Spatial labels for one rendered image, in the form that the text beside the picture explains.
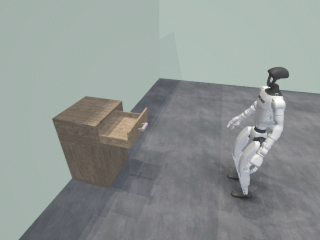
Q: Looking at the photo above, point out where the robot left hand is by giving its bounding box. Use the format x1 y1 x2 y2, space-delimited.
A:
243 154 263 174

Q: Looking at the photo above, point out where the robot right forearm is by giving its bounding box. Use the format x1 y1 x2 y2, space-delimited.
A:
239 103 256 120

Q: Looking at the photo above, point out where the drawer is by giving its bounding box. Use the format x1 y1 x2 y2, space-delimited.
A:
97 107 148 149

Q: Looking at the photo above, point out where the robot right upper arm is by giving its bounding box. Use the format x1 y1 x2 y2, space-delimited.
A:
253 86 270 109

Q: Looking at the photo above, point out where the handle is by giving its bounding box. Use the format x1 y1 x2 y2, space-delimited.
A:
138 122 148 132

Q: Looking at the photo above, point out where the robot left foot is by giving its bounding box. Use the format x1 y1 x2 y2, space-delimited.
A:
231 190 252 199

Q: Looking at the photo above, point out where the robot left forearm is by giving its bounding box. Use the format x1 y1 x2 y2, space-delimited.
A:
256 126 282 157

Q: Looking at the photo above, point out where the cabinet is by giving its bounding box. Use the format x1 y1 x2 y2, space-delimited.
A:
52 96 129 189

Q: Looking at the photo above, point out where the robot left upper arm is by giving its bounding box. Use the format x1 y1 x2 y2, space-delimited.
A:
270 97 286 133

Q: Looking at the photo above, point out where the robot right hand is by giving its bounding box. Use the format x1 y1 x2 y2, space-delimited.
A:
227 116 242 129

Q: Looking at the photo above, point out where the left robot shin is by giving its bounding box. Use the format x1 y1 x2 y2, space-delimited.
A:
237 170 250 195

